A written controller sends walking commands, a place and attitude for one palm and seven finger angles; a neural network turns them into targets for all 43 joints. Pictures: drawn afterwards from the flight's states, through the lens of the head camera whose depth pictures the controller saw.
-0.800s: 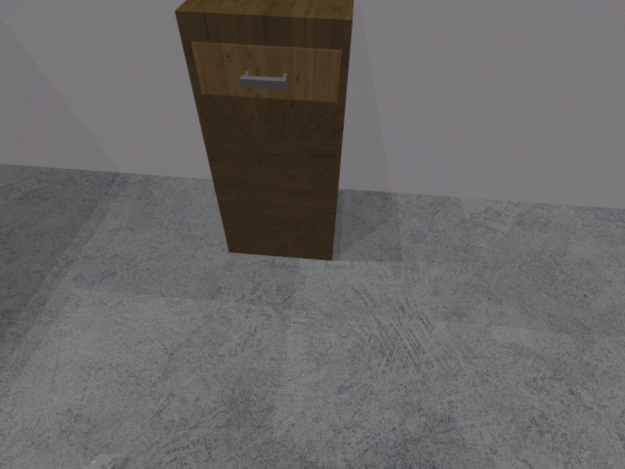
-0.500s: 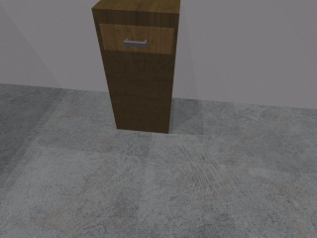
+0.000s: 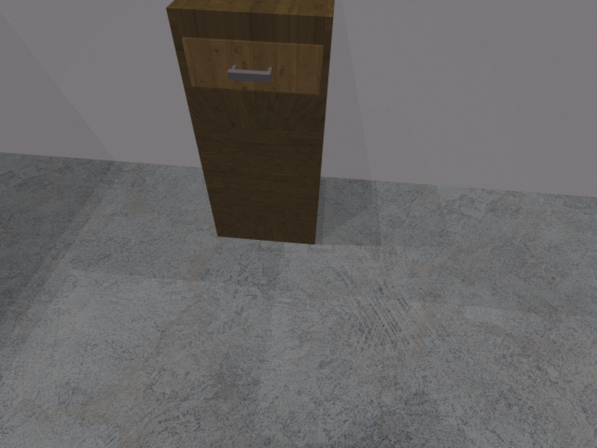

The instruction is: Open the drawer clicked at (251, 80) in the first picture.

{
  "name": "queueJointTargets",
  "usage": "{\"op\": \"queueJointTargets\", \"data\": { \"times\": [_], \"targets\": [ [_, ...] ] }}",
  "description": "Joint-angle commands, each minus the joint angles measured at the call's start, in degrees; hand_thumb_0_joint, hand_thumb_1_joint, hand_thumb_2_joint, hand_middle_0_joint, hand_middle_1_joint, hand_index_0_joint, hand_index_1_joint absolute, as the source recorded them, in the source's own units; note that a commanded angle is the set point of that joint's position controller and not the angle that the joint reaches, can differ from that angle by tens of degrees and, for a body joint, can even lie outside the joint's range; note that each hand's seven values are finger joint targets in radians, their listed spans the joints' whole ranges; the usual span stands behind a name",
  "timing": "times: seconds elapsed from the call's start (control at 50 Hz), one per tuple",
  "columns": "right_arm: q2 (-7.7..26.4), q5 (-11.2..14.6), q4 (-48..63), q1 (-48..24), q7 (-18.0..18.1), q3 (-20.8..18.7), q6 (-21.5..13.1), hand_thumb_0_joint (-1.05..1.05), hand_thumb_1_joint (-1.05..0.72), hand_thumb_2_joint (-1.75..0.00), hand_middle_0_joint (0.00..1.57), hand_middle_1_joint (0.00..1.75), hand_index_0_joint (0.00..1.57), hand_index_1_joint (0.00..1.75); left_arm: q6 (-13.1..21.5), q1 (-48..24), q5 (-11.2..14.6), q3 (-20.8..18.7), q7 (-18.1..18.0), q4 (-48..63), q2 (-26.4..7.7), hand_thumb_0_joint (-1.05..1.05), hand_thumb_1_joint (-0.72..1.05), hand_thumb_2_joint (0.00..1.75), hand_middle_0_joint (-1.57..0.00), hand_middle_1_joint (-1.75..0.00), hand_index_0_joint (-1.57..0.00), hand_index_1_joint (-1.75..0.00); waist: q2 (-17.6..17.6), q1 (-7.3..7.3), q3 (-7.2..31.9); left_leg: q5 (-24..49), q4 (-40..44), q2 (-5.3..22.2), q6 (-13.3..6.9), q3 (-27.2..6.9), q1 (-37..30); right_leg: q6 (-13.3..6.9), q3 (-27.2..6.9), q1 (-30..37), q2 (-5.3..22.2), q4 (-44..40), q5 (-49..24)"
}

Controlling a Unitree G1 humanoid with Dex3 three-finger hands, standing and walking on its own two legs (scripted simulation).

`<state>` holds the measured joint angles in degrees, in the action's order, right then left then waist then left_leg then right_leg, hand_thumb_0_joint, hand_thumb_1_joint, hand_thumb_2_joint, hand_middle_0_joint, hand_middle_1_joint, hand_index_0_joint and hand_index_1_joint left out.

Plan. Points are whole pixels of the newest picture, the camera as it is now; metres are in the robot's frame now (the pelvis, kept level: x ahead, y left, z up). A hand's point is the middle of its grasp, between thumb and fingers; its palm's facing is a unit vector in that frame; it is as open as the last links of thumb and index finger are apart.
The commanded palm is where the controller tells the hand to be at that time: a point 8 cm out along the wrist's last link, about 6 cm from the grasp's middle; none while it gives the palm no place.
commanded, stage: stand and wait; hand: left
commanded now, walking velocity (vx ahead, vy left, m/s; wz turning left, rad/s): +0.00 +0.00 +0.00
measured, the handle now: (250, 72) +1.06 +0.20 +0.01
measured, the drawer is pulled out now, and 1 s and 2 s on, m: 0.00 0.00 0.00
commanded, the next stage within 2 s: look at it before walking up in 0.02 s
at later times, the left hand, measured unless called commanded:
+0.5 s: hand out of the picture +0.08 +0.25 -0.16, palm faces -0.04 -0.94 -0.33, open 7.3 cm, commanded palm none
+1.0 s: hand out of the picture +0.05 +0.22 -0.18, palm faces +0.06 -0.97 -0.23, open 7.3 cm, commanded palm none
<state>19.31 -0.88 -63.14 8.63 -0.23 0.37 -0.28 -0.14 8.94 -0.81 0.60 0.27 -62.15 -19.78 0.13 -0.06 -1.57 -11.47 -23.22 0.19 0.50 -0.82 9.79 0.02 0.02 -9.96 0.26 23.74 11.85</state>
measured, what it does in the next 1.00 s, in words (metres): stands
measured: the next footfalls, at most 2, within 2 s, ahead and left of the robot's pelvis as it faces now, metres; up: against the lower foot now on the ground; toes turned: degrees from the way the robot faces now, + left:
right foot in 1.48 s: +0.35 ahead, -0.08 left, +0.00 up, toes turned -5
left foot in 1.88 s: +0.34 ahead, +0.14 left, +0.00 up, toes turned +9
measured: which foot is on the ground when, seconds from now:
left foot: down 0.00-1.00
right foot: down 0.00-1.00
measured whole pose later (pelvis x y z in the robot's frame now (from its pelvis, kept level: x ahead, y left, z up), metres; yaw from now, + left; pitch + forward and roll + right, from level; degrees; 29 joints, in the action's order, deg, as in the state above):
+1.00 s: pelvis +0.04 +0.01 -0.01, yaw +4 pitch -1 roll -2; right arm 14.3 -1.6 -63.4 15.6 -0.6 0.6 0.9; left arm -0.2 15.9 -1.4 -0.1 0.3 -61.7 -14.7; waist 0.2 0.1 1.9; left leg -23.0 -34.5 1.7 -0.7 1.1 13.8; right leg 0.3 3.4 -7.6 0.7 26.1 17.8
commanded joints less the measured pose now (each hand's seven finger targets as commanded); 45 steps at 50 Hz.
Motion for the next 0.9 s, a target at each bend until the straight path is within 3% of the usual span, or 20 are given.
{"op": "queueJointTargets", "data": {
  "times": [0.0,0.4,0.6,0.7,0.72,0.74,0.76,0.78,0.82,0.88],
  "targets": [
    [11.6,0.3,3.6,-3.1,0.7,-2.5,-1.5,0.00,-0.90,-0.90,0.20,0.30,0.20,0.30,1.6,-2.6,0.2,-2.6,-0.9,4.0,-11.5,0.00,0.90,0.90,-0.20,-0.30,-0.20,-0.30,0.6,0.06,2.8,3.2,4.1,5.9,-2.1,-5.4,0.1,-1.9,-6.5,-0.1,6.7,-5.6,0.2],
    [11.5,0.4,3.5,-4.2,0.8,-2.5,-1.5,0.00,-0.90,-0.90,0.20,0.30,0.20,0.30,1.7,-2.9,0.1,-2.5,-0.9,3.7,-11.4,0.00,0.90,0.90,-0.20,-0.30,-0.20,-0.30,0.1,0.09,2.4,5.5,4.7,6.3,-2.0,-5.1,-1.2,-1.8,-6.3,0.4,6.8,-5.9,-4.0],
    [11.8,0.5,3.5,-4.3,0.9,-2.4,-1.7,0.00,-0.90,-0.90,0.20,0.30,0.20,0.30,1.8,-2.7,0.2,-2.5,-1.0,3.6,-11.5,0.00,0.90,0.90,-0.20,-0.30,-0.20,-0.30,-0.4,0.11,4.8,10.5,4.4,6.7,-2.0,-5.1,-3.1,-1.8,-5.6,2.9,6.9,-4.9,-10.0],
    [11.8,0.5,3.4,-4.6,1.0,-2.3,-1.6,0.00,-0.90,-0.90,0.20,0.30,0.20,0.30,1.8,-2.7,0.2,-2.5,-1.0,3.5,-11.5,0.00,0.90,0.90,-0.20,-0.30,-0.20,-0.30,-0.7,0.25,3.5,9.8,4.9,6.6,-1.9,-4.9,-2.9,-1.7,-5.5,2.6,6.9,-5.4,-9.4],
    [11.9,0.5,3.4,-4.7,1.0,-2.3,-1.5,0.00,-0.90,-0.90,0.20,0.30,0.20,0.30,1.7,-2.8,0.2,-2.4,-1.0,3.4,-11.6,0.00,0.90,0.90,-0.20,-0.30,-0.20,-0.30,-0.5,0.22,3.1,9.2,5.1,6.6,-1.9,-5.0,-2.9,-1.6,-5.5,2.2,6.8,-5.6,-8.8],
    [8.0,0.3,2.5,-3.2,0.8,-1.4,-1.1,0.00,-0.90,-0.90,0.20,0.30,0.20,0.30,1.3,-1.0,0.3,-1.8,-1.1,2.5,-7.7,0.00,0.90,0.90,-0.20,-0.30,-0.20,-0.30,-0.1,0.20,3.7,6.7,4.8,6.3,-1.5,-4.5,-2.5,-1.0,-5.1,2.8,6.9,-6.0,-5.4],
    [4.8,0.1,1.9,-1.3,0.6,-0.6,-0.5,0.00,-0.90,-0.90,0.20,0.30,0.20,0.30,0.7,1.0,0.2,-1.0,-1.2,1.7,-4.8,0.00,0.90,0.90,-0.20,-0.30,-0.20,-0.30,0.5,0.27,2.9,1.9,4.3,5.7,-1.0,-4.0,-1.4,-0.5,-5.0,2.1,6.7,-6.0,1.3],
    [4.0,-0.1,1.6,0.2,0.4,-0.5,0.0,0.00,-0.90,-0.90,0.20,0.30,0.20,0.30,0.2,2.5,-0.1,-1.0,-1.1,1.4,-4.4,0.00,0.90,0.90,-0.20,-0.30,-0.20,-0.30,1.2,0.56,2.0,-4.0,3.2,4.8,-1.1,-3.8,0.4,-0.6,-5.7,1.6,6.5,-6.4,8.9],
    [3.6,-0.6,1.9,1.1,0.2,-0.7,0.5,0.00,-0.90,-0.90,0.20,0.30,0.20,0.30,-0.2,4.0,-0.3,-1.7,-0.7,1.5,-5.7,0.00,0.90,0.90,-0.20,-0.30,-0.20,-0.30,3.7,0.93,-1.9,-13.8,1.0,2.6,-1.1,-2.7,6.3,-1.7,-8.3,0.0,7.6,-8.6,20.5],
    [2.4,-0.7,3.4,2.1,0.2,-1.0,0.5,0.00,-0.90,-0.90,0.20,0.30,0.20,0.30,-0.2,8.0,-0.5,-3.0,-0.7,2.1,-7.6,0.00,0.90,0.90,-0.20,-0.30,-0.20,-0.30,9.6,2.02,-4.0,-15.1,-10.2,0.5,-1.0,1.7,13.3,-5.6,-15.1,0.8,13.8,-13.5,30.2]
  ]
}}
